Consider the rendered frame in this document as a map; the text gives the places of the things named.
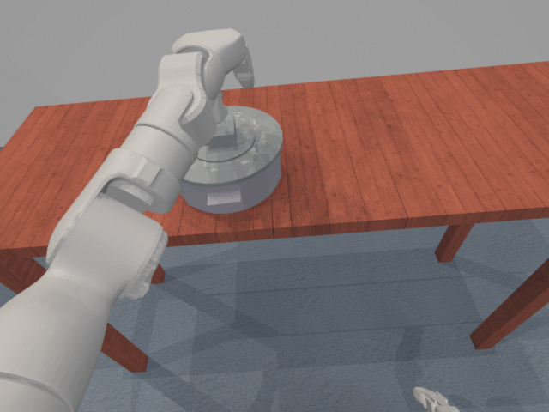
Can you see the lid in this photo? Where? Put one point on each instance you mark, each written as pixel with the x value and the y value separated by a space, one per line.
pixel 259 140

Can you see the knob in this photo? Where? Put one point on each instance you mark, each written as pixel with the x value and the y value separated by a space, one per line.
pixel 225 133

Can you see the table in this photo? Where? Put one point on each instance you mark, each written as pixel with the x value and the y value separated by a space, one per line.
pixel 439 148

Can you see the robot left upper arm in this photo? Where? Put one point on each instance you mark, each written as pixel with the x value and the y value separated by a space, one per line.
pixel 52 332

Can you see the pot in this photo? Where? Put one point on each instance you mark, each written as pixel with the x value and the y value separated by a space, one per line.
pixel 233 198

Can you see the robot left forearm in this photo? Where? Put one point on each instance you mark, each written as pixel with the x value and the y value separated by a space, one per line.
pixel 145 173

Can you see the left robot hand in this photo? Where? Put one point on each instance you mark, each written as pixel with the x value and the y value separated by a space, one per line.
pixel 229 45

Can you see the right robot hand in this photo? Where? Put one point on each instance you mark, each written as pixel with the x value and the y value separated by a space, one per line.
pixel 433 402

